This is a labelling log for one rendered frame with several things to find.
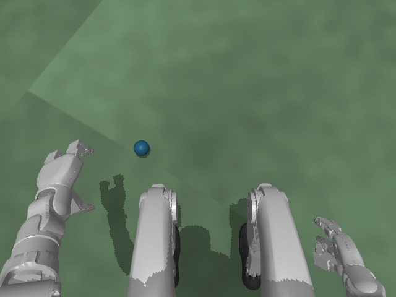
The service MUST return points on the right robot arm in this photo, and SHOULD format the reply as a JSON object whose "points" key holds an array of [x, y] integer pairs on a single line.
{"points": [[359, 281]]}

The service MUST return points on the right robot foot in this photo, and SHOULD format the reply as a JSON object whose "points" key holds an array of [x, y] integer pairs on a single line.
{"points": [[252, 283]]}

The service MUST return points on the ball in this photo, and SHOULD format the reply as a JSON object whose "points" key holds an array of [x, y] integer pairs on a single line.
{"points": [[141, 148]]}

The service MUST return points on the right robot hand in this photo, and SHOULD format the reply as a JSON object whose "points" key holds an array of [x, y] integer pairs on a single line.
{"points": [[336, 255]]}

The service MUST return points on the left robot hand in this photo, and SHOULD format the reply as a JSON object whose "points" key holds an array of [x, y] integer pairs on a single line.
{"points": [[64, 169]]}

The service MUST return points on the left robot arm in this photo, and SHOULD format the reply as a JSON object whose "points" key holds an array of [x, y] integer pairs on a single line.
{"points": [[32, 270]]}

